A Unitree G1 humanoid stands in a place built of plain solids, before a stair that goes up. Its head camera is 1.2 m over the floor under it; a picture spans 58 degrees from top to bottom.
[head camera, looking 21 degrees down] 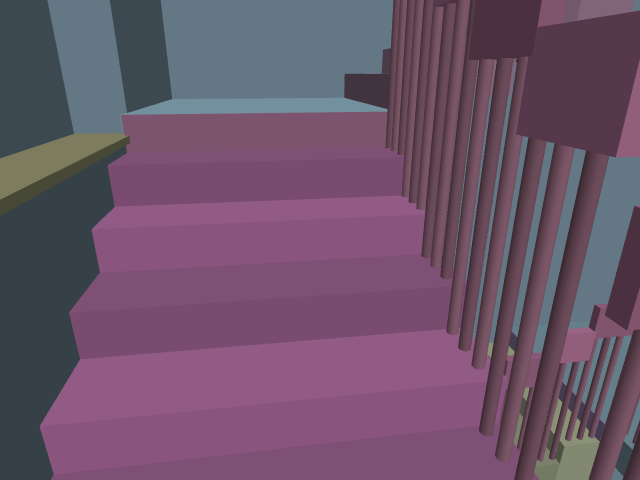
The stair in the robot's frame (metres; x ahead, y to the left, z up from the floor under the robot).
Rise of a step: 0.17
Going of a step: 0.29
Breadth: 1.31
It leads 8 degrees to the left of straight ahead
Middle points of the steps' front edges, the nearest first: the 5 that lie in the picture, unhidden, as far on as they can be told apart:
0.97 0.08 0.34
1.26 0.12 0.52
1.54 0.16 0.69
1.83 0.21 0.86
2.11 0.25 1.03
